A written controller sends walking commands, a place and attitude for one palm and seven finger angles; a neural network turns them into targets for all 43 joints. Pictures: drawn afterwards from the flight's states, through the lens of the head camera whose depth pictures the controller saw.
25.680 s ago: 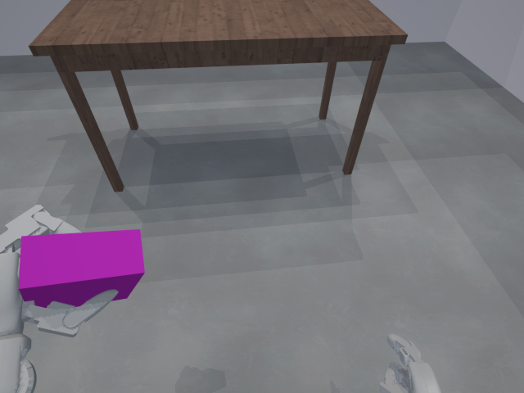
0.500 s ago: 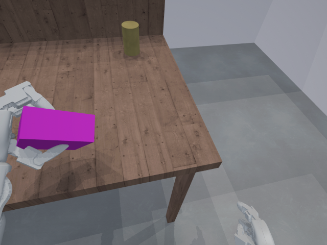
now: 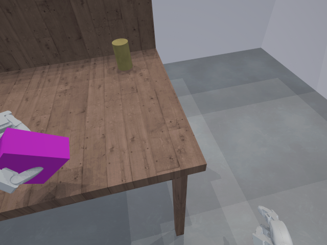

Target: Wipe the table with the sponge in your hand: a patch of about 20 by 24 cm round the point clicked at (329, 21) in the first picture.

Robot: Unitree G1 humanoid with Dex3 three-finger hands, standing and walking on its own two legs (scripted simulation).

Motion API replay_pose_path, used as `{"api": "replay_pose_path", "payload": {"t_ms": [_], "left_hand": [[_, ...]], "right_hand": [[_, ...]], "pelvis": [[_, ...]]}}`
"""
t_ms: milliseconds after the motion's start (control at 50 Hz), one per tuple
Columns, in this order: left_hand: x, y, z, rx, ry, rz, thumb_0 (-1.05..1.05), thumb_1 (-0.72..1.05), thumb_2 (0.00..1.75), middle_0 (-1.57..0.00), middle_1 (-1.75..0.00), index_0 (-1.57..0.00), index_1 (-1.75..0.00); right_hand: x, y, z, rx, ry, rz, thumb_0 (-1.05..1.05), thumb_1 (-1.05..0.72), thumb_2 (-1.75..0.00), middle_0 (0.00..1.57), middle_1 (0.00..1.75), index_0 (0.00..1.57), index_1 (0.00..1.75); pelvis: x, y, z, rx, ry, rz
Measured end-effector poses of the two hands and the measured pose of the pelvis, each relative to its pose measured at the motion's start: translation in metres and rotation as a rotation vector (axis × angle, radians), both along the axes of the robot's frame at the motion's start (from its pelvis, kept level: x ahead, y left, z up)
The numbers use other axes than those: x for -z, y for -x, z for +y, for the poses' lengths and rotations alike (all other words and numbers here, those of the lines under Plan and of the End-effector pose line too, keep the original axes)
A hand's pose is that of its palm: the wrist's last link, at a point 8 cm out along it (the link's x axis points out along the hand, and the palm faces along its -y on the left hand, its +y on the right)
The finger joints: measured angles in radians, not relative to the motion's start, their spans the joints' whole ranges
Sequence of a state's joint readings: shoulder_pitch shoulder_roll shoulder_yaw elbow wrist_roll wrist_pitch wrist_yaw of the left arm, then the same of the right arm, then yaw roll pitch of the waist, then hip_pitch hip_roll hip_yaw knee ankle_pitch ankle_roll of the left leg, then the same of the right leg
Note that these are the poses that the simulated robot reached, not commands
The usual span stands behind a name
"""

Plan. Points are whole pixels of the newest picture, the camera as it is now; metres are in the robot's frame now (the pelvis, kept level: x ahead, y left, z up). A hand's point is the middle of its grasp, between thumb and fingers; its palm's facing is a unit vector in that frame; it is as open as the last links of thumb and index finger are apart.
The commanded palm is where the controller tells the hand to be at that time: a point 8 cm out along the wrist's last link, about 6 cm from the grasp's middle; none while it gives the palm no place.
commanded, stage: turn the palm down, sponge in hand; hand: left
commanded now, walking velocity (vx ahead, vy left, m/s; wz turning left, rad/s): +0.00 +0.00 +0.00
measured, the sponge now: (37, 160) +0.22 +0.30 +0.15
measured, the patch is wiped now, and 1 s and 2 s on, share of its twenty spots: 0.00 0.00 0.00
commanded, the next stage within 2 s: move the sponge above the wiping area in 1.62 s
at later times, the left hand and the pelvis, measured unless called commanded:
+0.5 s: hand (31, 153) +0.22 +0.29 +0.18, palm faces +0.17 -0.41 -0.90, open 9.3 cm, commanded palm +0.19 +0.30 +0.25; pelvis +0.00 +0.01 +0.00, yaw -2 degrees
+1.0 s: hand (34, 141) +0.24 +0.29 +0.19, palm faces +0.12 -0.17 -0.98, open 9.3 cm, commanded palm +0.19 +0.31 +0.28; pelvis -0.01 +0.04 +0.02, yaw -3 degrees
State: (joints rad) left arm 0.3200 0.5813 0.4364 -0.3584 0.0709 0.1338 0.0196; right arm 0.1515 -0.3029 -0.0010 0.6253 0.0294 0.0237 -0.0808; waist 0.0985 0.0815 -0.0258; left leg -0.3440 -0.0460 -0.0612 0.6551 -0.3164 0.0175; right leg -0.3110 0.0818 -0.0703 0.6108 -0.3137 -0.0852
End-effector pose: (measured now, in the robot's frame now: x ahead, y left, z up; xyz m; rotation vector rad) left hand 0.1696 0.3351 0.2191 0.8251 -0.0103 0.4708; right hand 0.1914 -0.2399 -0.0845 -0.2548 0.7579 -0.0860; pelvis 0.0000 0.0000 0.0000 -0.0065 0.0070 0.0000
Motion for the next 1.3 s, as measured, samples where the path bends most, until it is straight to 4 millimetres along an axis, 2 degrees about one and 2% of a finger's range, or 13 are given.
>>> {"api": "replay_pose_path", "payload": {"t_ms": [100,220,320,420,520,620,760,840,960,1040,1160,1220,1300], "left_hand": [[0.011,-0.024,-0.033,0.131,-0.057,0.153,0.0,-0.45,1.07,-0.81,-1.41,-0.82,-1.41],[-0.02,-0.031,-0.069,0.297,-0.198,0.042,0.0,-0.45,1.08,-0.82,-1.41,-0.82,-1.41],[-0.04,-0.029,-0.044,0.132,-0.245,0.025,0.0,-0.45,1.08,-0.82,-1.41,-0.82,-1.41],[-0.023,-0.022,-0.015,-0.007,-0.247,0.195,0.0,-0.45,1.08,-0.81,-1.41,-0.82,-1.41],[-0.001,-0.021,-0.035,0.114,-0.251,0.236,0.0,-0.45,1.08,-0.81,-1.42,-0.82,-1.41],[-0.019,-0.024,-0.055,0.202,-0.379,0.102,0.0,-0.45,1.08,-0.82,-1.41,-0.82,-1.41],[-0.055,-0.033,-0.008,-0.061,-0.409,0.083,0.0,-0.46,1.08,-0.82,-1.41,-0.82,-1.41],[-0.039,-0.036,0.001,-0.092,-0.375,0.219,0.0,-0.45,1.08,-0.81,-1.42,-0.82,-1.41],[-0.012,-0.041,-0.034,0.101,-0.447,0.321,0.0,-0.46,1.08,-0.82,-1.42,-0.82,-1.41],[-0.036,-0.045,-0.041,0.121,-0.581,0.205,0.0,-0.46,1.08,-0.82,-1.41,-0.82,-1.41],[-0.075,-0.049,-0.009,-0.095,-0.567,0.114,0.0,-0.46,1.08,-0.82,-1.41,-0.82,-1.41],[-0.062,-0.05,-0.001,-0.136,-0.511,0.184,0.0,-0.46,1.08,-0.82,-1.42,-0.82,-1.41],[-0.021,-0.053,-0.015,-0.057,-0.453,0.316,0.0,-0.46,1.09,-0.81,-1.42,-0.82,-1.42]], "right_hand": [[-0.002,-0.004,0.001,0.043,-0.03,-0.035,0.01,-0.9,-0.9,0.2,0.3,0.2,0.3],[-0.01,-0.003,0.002,0.071,-0.047,-0.052,0.01,-0.9,-0.9,0.2,0.3,0.2,0.3],[-0.003,0.0,-0.001,0.082,-0.058,-0.01,0.01,-0.9,-0.9,0.2,0.3,0.2,0.3],[0.001,0.002,-0.001,0.086,-0.045,0.015,0.01,-0.9,-0.9,0.2,0.3,0.2,0.3],[-0.006,-0.004,0.011,0.065,-0.011,-0.022,0.01,-0.9,-0.9,0.2,0.3,0.2,0.3],[-0.02,-0.014,0.033,0.031,-0.019,-0.071,0.01,-0.9,-0.9,0.2,0.3,0.2,0.3],[-0.026,-0.026,0.061,-0.009,-0.095,-0.089,0.01,-0.9,-0.9,0.2,0.3,0.2,0.3],[-0.028,-0.03,0.071,-0.029,-0.108,-0.096,0.01,-0.9,-0.9,0.2,0.3,0.2,0.3],[-0.031,-0.038,0.081,-0.075,-0.074,-0.092,0.01,-0.9,-0.9,0.2,0.3,0.2,0.3],[-0.032,-0.043,0.088,-0.098,-0.076,-0.083,0.01,-0.9,-0.9,0.2,0.3,0.2,0.3],[-0.032,-0.049,0.094,-0.105,-0.124,-0.066,0.01,-0.9,-0.9,0.2,0.3,0.2,0.3],[-0.032,-0.05,0.092,-0.102,-0.133,-0.065,0.01,-0.9,-0.9,0.2,0.3,0.2,0.3],[-0.03,-0.052,0.087,-0.1,-0.12,-0.067,0.01,-0.9,-0.9,0.2,0.3,0.2,0.3]], "pelvis": [[-0.001,-0.004,-0.005,0.019,-0.013,-0.01],[-0.001,-0.013,-0.008,0.047,-0.017,-0.008],[-0.003,-0.013,-0.003,0.05,-0.011,-0.007],[-0.004,-0.008,0.004,0.047,-0.013,-0.002],[-0.005,-0.002,0.013,0.043,-0.01,-0.007],[-0.007,0.001,0.019,0.047,-0.007,-0.025],[-0.011,0.006,0.03,0.051,-0.004,-0.049],[-0.013,0.009,0.036,0.045,-0.004,-0.046],[-0.015,0.011,0.041,0.049,-0.006,-0.052],[-0.016,0.009,0.042,0.055,-0.006,-0.063],[-0.018,0.005,0.042,0.055,-0.005,-0.055],[-0.018,0.004,0.042,0.047,-0.004,-0.043],[-0.018,0.005,0.041,0.046,-0.006,-0.037]]}}
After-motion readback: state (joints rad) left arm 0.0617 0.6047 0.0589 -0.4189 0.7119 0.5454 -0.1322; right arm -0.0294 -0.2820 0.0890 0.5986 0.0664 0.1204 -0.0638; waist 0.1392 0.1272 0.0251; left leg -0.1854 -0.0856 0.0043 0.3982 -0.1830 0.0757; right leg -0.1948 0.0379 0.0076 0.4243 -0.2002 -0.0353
